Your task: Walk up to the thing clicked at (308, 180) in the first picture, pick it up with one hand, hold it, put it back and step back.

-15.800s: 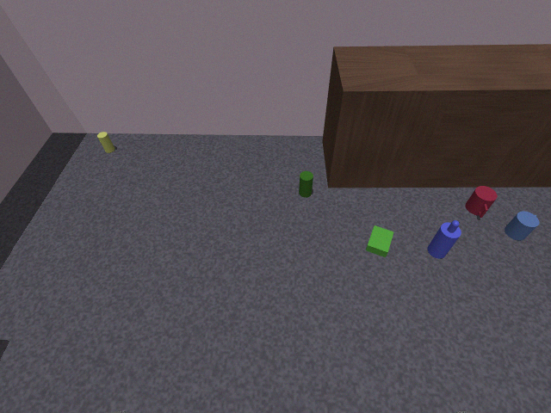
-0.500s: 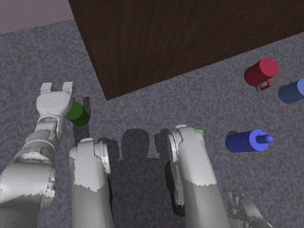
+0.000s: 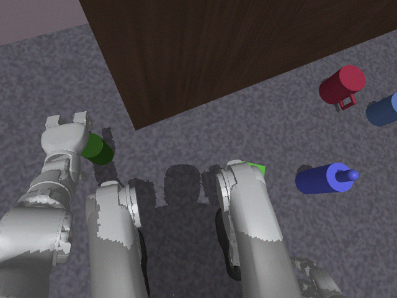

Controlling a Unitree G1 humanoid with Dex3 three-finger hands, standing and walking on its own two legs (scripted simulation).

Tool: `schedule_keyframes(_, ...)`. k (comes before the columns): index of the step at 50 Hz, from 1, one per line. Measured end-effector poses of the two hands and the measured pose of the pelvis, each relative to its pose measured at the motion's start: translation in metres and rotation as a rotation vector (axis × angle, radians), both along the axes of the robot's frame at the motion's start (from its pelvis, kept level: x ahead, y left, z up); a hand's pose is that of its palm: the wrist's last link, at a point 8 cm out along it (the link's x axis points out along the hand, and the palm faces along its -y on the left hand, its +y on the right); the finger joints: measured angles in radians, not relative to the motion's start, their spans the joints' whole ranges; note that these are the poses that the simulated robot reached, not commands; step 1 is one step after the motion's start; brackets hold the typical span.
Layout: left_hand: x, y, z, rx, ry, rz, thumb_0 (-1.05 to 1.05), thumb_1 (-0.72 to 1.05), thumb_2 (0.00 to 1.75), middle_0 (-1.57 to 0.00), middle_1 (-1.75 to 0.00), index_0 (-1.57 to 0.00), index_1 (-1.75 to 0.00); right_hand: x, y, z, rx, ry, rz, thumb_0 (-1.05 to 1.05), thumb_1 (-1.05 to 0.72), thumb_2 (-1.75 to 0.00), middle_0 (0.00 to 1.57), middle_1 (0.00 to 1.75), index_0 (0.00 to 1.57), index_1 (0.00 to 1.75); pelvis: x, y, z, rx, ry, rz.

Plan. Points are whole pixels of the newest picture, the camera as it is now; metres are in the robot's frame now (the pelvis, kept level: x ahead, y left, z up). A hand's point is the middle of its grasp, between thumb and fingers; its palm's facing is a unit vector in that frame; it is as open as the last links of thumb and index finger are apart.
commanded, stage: rest palm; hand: left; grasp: from above
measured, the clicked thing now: (96, 150) +0.45 +0.21 -0.29
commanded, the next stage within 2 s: close in 1.12 s
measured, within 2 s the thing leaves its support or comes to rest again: neither
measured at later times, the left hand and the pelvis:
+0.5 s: hand (89, 148) +0.44 +0.22 -0.24, palm faces -0.45 -0.04 -0.89, open 13.7 cm; pelvis +0.01 +0.00 -0.03, yaw -2 degrees
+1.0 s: hand (93, 152) +0.43 +0.21 -0.25, palm faces -0.44 -0.07 -0.89, open 13.5 cm; pelvis +0.01 +0.01 -0.05, yaw -3 degrees
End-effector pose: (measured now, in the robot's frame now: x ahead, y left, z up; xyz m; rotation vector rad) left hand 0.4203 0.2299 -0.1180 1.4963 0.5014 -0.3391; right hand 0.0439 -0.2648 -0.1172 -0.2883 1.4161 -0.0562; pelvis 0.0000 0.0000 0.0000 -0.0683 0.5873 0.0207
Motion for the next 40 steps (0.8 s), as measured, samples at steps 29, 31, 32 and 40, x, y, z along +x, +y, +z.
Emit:
schedule_keyframes(29, 0.030, -0.013, -0.063, -0.012, -0.051, -0.007, 0.00, -0.42, 0.94, -0.07, -1.08, -0.12, -1.03, -0.007, 0.012, -0.027, 0.088, 0.077, 0.121, 0.00, -0.91, -0.89, 0.20, 0.30, 0.20, 0.30, 0.012, 0.004, -0.036, -0.032, -0.004, -0.015)
schedule_keyframes(31, 0.031, -0.014, -0.064, -0.030, -0.048, -0.003, 0.00, -0.41, 0.94, -0.07, -1.10, -0.12, -1.04, -0.011, 0.015, -0.028, 0.102, 0.086, 0.114, 0.00, -0.91, -0.89, 0.20, 0.30, 0.20, 0.30, 0.013, 0.003, -0.037, -0.034, -0.006, -0.018)
schedule_keyframes(32, 0.032, -0.014, -0.065, -0.038, -0.048, -0.004, 0.00, -0.41, 0.94, -0.07, -1.10, -0.12, -1.04, -0.013, 0.016, -0.028, 0.107, 0.090, 0.110, 0.00, -0.91, -0.89, 0.20, 0.30, 0.20, 0.30, 0.013, 0.003, -0.037, -0.035, -0.008, -0.019)
schedule_keyframes(40, 0.023, -0.013, -0.071, -0.065, -0.055, -0.045, 0.00, -0.39, 0.93, -0.07, -1.13, -0.13, -1.06, -0.025, 0.011, -0.023, 0.089, 0.102, 0.106, 0.00, -0.91, -0.89, 0.20, 0.30, 0.20, 0.30, 0.011, 0.002, -0.043, -0.043, -0.036, -0.026)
